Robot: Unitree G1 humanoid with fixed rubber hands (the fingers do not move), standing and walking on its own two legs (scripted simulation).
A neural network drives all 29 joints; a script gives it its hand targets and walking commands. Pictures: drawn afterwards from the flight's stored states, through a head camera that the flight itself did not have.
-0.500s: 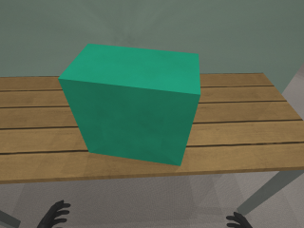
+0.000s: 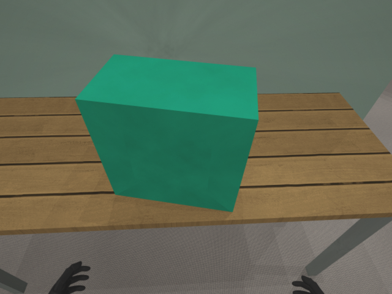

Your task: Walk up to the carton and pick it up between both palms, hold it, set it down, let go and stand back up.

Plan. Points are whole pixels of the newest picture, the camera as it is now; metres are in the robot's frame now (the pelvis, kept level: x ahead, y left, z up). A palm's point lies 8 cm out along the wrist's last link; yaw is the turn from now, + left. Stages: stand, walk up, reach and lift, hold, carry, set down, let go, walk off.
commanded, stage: stand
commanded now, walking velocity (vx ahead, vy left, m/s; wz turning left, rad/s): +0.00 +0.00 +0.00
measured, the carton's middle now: (177, 138) +0.44 +0.06 +0.09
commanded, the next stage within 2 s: none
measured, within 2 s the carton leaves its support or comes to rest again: neither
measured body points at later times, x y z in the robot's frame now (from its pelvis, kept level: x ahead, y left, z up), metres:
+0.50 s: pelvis +0.00 +0.00 +0.00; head +0.01 +0.00 +0.45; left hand +0.15 +0.28 -0.09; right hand +0.14 -0.26 -0.11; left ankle +0.02 +0.12 -0.72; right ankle +0.02 -0.12 -0.72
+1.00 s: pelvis +0.00 +0.00 +0.00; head +0.01 +0.00 +0.45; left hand +0.14 +0.28 -0.09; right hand +0.14 -0.26 -0.11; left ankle +0.02 +0.12 -0.72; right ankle +0.02 -0.12 -0.72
